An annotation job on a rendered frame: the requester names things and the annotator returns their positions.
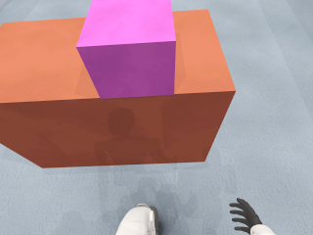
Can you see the left robot foot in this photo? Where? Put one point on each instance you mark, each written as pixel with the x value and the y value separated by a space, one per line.
pixel 155 218

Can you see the right robot hand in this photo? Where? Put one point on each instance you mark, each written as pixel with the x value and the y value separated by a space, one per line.
pixel 250 217

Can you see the pedestal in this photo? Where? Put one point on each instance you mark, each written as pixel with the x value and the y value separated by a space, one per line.
pixel 52 115

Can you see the left robot thigh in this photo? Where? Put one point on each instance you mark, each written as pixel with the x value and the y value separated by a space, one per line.
pixel 138 221

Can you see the carton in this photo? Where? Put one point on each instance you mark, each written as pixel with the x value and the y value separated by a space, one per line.
pixel 129 48

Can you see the right robot forearm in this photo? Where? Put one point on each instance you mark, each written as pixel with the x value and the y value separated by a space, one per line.
pixel 260 229

